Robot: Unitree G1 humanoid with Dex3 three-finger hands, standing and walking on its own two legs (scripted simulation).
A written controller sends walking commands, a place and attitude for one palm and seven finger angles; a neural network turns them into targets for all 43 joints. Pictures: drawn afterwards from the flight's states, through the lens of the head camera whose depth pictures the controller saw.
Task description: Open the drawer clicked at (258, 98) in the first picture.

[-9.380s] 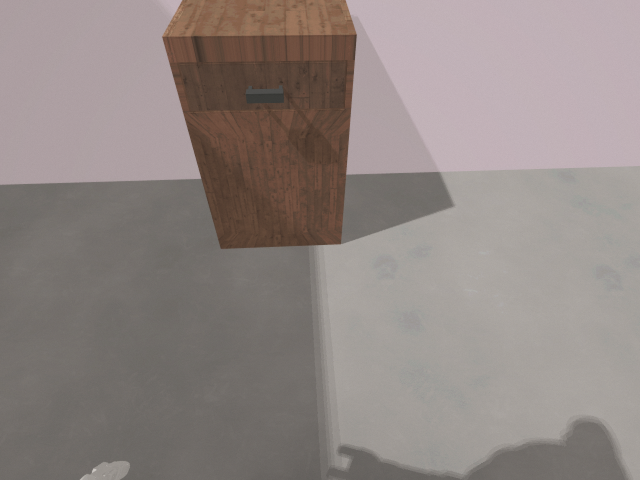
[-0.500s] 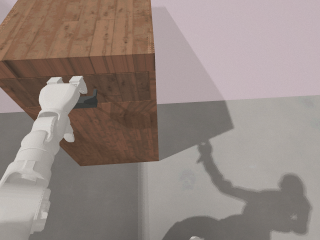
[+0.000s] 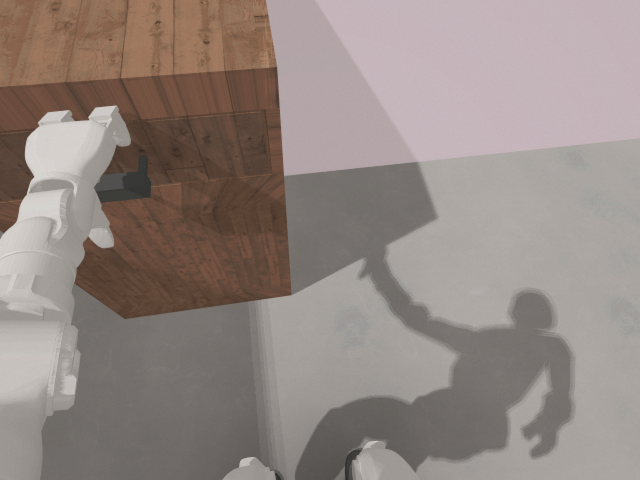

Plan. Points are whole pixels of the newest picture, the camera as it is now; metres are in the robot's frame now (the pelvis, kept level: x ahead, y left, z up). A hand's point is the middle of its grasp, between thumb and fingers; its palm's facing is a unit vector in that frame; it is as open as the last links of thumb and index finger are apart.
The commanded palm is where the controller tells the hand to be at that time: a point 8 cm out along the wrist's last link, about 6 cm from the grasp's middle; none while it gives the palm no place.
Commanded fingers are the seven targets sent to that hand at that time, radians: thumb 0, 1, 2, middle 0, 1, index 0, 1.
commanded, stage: move the hooked fingers above the handle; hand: left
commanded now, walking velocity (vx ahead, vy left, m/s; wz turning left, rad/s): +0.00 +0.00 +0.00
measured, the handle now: (111, 175) +0.55 +0.27 -0.03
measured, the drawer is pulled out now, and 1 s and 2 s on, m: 0.00 0.00 0.00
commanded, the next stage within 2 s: lower the fingers behind the handle in 0.60 s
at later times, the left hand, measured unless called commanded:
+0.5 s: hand (89, 187) +0.49 +0.27 +0.03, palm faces -0.10 -0.03 -0.99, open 13.8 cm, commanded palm +0.49 +0.26 +0.09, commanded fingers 0.00 -0.50 0.30 -0.30 -1.20 -0.30 -1.20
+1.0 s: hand (102, 191) +0.49 +0.26 +0.01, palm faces -0.11 -0.04 -0.99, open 13.8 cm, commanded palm +0.48 +0.26 +0.07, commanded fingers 0.00 -0.50 0.30 -0.30 -1.20 -0.30 -1.20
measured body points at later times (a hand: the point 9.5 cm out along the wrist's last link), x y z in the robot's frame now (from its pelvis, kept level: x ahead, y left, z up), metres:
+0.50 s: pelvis +0.01 +0.00 +0.00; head +0.12 +0.01 +0.44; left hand +0.49 +0.27 +0.08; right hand +0.03 -0.28 -0.12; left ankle -0.02 +0.09 -0.70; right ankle +0.01 -0.13 -0.70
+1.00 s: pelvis +0.01 +0.00 +0.00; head +0.13 +0.00 +0.43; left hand +0.49 +0.26 +0.07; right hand -0.01 -0.28 -0.12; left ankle -0.02 +0.09 -0.70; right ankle +0.01 -0.13 -0.70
